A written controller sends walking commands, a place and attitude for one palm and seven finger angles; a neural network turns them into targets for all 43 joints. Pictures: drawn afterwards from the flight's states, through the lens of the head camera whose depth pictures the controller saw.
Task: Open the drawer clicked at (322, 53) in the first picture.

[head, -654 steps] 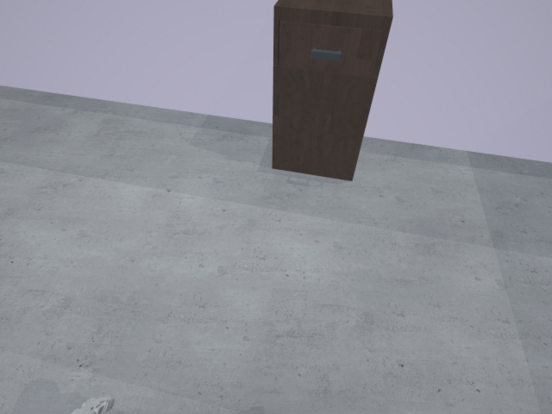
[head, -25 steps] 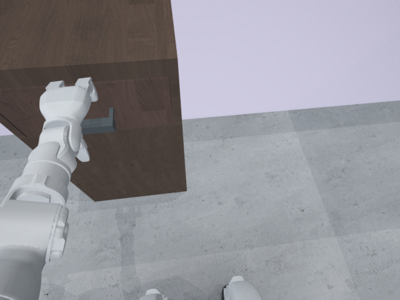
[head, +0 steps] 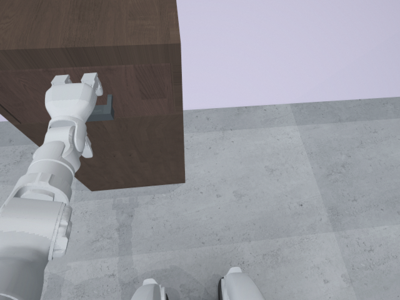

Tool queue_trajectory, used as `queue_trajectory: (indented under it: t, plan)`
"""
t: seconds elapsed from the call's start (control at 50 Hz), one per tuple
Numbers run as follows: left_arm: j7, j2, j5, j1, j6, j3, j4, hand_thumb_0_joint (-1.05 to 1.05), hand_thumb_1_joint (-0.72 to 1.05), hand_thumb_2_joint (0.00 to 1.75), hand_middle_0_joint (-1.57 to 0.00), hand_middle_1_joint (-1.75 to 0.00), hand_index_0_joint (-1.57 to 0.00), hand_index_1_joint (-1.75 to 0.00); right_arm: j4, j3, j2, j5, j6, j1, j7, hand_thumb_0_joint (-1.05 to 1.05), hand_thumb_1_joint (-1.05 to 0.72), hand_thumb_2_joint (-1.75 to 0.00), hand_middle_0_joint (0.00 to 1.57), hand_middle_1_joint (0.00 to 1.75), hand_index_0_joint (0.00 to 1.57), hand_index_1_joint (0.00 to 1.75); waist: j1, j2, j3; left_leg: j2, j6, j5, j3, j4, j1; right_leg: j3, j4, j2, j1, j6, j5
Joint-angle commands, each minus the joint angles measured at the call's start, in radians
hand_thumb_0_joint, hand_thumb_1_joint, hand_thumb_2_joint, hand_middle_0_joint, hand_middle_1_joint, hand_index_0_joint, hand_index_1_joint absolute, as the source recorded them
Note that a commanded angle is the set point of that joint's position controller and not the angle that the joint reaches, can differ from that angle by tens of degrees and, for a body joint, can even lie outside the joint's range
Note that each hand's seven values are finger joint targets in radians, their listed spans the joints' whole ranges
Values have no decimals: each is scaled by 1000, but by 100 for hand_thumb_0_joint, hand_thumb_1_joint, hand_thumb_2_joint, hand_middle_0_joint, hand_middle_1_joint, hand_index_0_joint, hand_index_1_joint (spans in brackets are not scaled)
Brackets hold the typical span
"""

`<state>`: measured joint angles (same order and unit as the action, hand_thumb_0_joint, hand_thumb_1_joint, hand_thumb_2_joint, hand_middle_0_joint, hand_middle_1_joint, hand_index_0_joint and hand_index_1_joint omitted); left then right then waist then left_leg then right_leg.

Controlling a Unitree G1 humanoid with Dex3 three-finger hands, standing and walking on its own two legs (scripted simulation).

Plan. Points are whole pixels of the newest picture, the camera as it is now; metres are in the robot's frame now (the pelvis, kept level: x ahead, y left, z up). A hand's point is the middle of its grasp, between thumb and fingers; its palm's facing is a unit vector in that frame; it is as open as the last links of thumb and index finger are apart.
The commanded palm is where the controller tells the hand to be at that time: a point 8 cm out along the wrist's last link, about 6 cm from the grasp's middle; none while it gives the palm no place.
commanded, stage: lower the fingers behind the handle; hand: left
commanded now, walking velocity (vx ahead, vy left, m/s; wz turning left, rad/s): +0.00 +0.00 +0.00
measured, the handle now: (86, 106) +0.56 +0.23 -0.03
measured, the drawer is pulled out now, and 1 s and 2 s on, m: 0.00 0.00 0.00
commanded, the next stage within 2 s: close the thumb around the handle in 1.26 s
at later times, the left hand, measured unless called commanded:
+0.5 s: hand (83, 126) +0.50 +0.23 -0.03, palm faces -0.05 -0.02 -1.00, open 13.8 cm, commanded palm +0.49 +0.22 +0.02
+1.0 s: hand (87, 130) +0.50 +0.23 -0.05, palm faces -0.05 -0.02 -1.00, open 13.8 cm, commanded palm +0.49 +0.22 +0.00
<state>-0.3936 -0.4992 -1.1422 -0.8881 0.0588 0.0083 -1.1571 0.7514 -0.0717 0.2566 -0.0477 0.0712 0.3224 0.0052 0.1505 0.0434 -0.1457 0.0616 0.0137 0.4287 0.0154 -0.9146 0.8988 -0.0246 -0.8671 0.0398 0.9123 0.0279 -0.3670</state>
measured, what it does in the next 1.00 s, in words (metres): stands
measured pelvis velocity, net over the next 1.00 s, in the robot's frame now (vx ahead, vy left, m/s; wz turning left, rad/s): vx -0.02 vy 0.01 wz -0.02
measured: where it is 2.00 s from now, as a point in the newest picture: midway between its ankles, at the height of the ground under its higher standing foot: outside the picture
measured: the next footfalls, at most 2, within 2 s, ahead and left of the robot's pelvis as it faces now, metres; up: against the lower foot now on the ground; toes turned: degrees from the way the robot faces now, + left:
none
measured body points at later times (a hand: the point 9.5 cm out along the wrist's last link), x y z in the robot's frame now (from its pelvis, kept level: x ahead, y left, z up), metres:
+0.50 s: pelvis -0.01 +0.01 -0.02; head +0.14 +0.01 +0.40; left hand +0.50 +0.23 +0.02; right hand -0.02 -0.28 -0.14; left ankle -0.01 +0.13 -0.68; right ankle +0.01 -0.14 -0.68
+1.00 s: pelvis -0.02 +0.01 -0.04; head +0.14 +0.01 +0.38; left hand +0.50 +0.22 +0.00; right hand -0.03 -0.27 -0.16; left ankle -0.01 +0.13 -0.68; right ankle +0.01 -0.14 -0.68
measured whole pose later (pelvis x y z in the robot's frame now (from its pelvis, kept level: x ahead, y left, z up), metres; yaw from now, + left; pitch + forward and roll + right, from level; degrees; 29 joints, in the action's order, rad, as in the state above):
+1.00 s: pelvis -0.02 +0.01 -0.04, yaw -1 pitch +29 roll -2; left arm -0.41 -0.56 -1.16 -0.89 0.11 -0.04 -1.13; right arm 0.75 -0.05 0.24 -0.07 0.05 0.33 0.01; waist 0.17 0.06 -0.17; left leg 0.07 0.00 0.51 0.00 -1.14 1.14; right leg -0.02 -1.08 0.03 1.14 0.04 -0.43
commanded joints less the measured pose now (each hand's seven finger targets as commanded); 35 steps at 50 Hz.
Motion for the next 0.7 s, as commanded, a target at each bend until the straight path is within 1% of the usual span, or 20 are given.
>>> queue_trajectory:
  t: [0.0, 0.06, 0.12, 0.14, 0.16, 0.2, 0.28, 0.3, 0.34, 0.36, 0.38, 0.44, 0.46, 0.52, 0.54, 0.56, 0.58, 0.62, 0.64, 0.68]
  plan:
    - [-23, -293, 20, -431, 0, -89, 201, 0, -50, 30, -30, -120, -30, -120, -28, -47, 180, -8, -2, 187, -18, 0, -90, -90, 20, 30, 20, 30, 0, 71, -523, -70, -46, -454, 4, 51, -327, -17, 55, -80, -268, -53, 368]
    - [-6, -271, 18, -377, -7, -66, 144, 0, -50, 30, -30, -120, -30, -120, -36, -38, 174, -3, 0, 180, -22, 0, -90, -90, 20, 30, 20, 30, 8, 25, -444, -71, -51, -392, 16, 51, -247, -15, 59, -77, -265, -47, 351]
    - [3, -316, 13, -340, 8, -101, 156, 0, -50, 30, -30, -120, -30, -120, -45, -35, 179, -3, 3, 179, -24, 0, -90, -90, 20, 30, 20, 30, -12, 17, -466, -71, -52, -402, 19, 41, -225, -9, 40, -76, -284, -48, 372]
    - [4, -298, 15, -324, 15, -91, 161, 0, -50, 30, -30, -120, -30, -120, -48, -38, 177, -4, 2, 180, -23, 0, -90, -90, 20, 30, 20, 30, -13, 26, -479, -72, -52, -405, 21, 35, -228, -9, 37, -76, -277, -49, 373]
    - [3, -286, 14, -313, 15, -83, 140, 0, -50, 30, -30, -120, -30, -120, -45, -37, 175, -2, 2, 179, -23, 0, -90, -90, 20, 30, 20, 30, -8, 9, -444, -70, -51, -387, 21, 35, -212, -12, 38, -76, -262, -48, 357]
    - [2, -258, 15, -337, 29, -66, 150, 0, -50, 30, -30, -120, -30, -120, -44, -40, 173, -2, -3, 182, -24, 0, -90, -90, 20, 30, 20, 30, 10, -6, -425, -67, -54, -364, 19, 26, -198, -12, 36, -76, -231, -46, 330]
    - [-5, -306, 12, -387, 78, -97, 222, 0, -50, 30, -30, -120, -30, -120, -40, -48, 176, -8, -12, 192, -29, 0, -90, -90, 20, 30, 20, 30, 10, 24, -502, -67, -54, -365, 9, -6, -205, -5, 7, -74, -215, -47, 323]
    - [-9, -303, 12, -392, 89, -98, 234, 0, -50, 30, -30, -120, -30, -120, -34, -49, 175, -11, -14, 193, -29, 0, -90, -90, 20, 30, 20, 30, 8, 41, -508, -65, -52, -382, 3, -13, -216, -8, -3, -75, -196, -51, 323]
    - [-30, -268, 0, -419, 102, -74, 244, 0, -50, 30, -30, -120, -30, -120, -22, -56, 173, -14, -21, 198, -28, 0, -90, -90, 20, 30, 20, 30, 26, 78, -509, -58, -46, -394, -10, -32, -243, -18, -18, -77, -123, -52, 292]
    - [-40, -248, 1, -431, 102, -61, 240, 0, -50, 30, -30, -120, -30, -120, -18, -56, 171, -15, -25, 198, -24, 0, -90, -90, 20, 30, 20, 30, 30, 103, -502, -57, -44, -393, -11, -38, -246, -20, -20, -77, -99, -52, 279]
    - [-51, -285, -4, -415, 96, -94, 231, 0, -50, 30, -30, -120, -30, -120, -12, -55, 176, -17, -25, 201, -21, 0, -90, -90, 20, 30, 20, 30, 15, 103, -512, -56, -41, -400, -18, -44, -244, -25, -33, -78, -91, -56, 270]
    - [-74, -285, -10, -438, 61, -87, 182, 0, -50, 30, -30, -120, -30, -120, -5, -50, 180, -18, -23, 200, -16, 0, -90, -90, 20, 30, 20, 30, 32, 87, -494, -57, -42, -390, -22, -57, -210, -30, -45, -79, -62, -55, 257]
    - [-81, -263, -9, -449, 49, -71, 178, 0, -50, 30, -30, -120, -30, -120, -7, -51, 179, -19, -25, 199, -13, 0, -90, -90, 20, 30, 20, 30, 37, 104, -507, -58, -42, -382, -21, -61, -212, -31, -44, -79, -55, -55, 249]
    - [-83, -301, -14, -448, 16, -97, 181, 0, -50, 30, -30, -120, -30, -120, -9, -48, 186, -20, -20, 202, -7, 0, -90, -90, 20, 30, 20, 30, 23, 130, -563, -56, -36, -439, -26, -70, -244, -35, -62, -80, -69, -57, 281]
    - [-78, -276, -11, -457, 6, -74, 182, 0, -50, 30, -30, -120, -30, -120, -11, -47, 182, -20, -19, 199, -5, 0, -90, -90, 20, 30, 20, 30, 29, 148, -561, -55, -35, -446, -24, -72, -255, -38, -60, -82, -63, -57, 286]
    - [-73, -280, -11, -450, -2, -77, 173, 0, -50, 30, -30, -120, -30, -120, -12, -48, 183, -19, -19, 199, -6, 0, -90, -90, 20, 30, 20, 30, 32, 127, -562, -54, -36, -446, -27, -75, -255, -39, -61, -83, -63, -56, 283]
    - [-66, -269, -10, -462, -8, -63, 178, 0, -50, 30, -30, -120, -30, -120, -12, -46, 182, -18, -19, 199, -6, 0, -90, -90, 20, 30, 20, 30, 36, 142, -559, -52, -36, -447, -26, -75, -255, -40, -60, -82, -60, -55, 285]
    - [-51, -296, -2, -456, -12, -79, 174, 0, -50, 30, -30, -120, -30, -120, -14, -41, 186, -17, -16, 203, -7, 0, -90, -90, 20, 30, 20, 30, 35, 127, -562, -53, -39, -444, -27, -80, -245, -38, -63, -82, -71, -54, 290]
    - [-45, -303, -3, -432, -20, -83, 149, 0, -50, 30, -30, -120, -30, -120, -12, -40, 188, -16, -12, 201, -10, 0, -90, -90, 20, 30, 20, 30, 35, 98, -549, -53, -42, -427, -25, -79, -226, -37, -62, -83, -78, -53, 288]
    - [-32, -254, -4, -424, -22, -49, 144, 0, -50, 30, -30, -120, -30, -120, -20, -38, 181, -13, -14, 200, -12, 0, -90, -90, 20, 30, 20, 30, 40, 89, -514, -53, -42, -403, -25, -74, -208, -42, -60, -82, -66, -53, 268]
